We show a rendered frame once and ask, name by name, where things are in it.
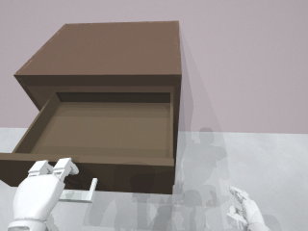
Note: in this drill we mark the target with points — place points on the drawer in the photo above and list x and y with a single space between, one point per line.
124 138

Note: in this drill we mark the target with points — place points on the handle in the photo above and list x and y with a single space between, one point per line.
79 197

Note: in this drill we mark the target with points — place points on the cabinet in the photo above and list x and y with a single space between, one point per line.
108 56

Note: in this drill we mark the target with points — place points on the robot right hand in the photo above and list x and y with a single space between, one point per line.
241 217

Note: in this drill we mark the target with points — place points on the robot left hand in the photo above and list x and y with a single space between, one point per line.
38 194

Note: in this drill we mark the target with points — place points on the left robot forearm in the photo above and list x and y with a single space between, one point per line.
27 224

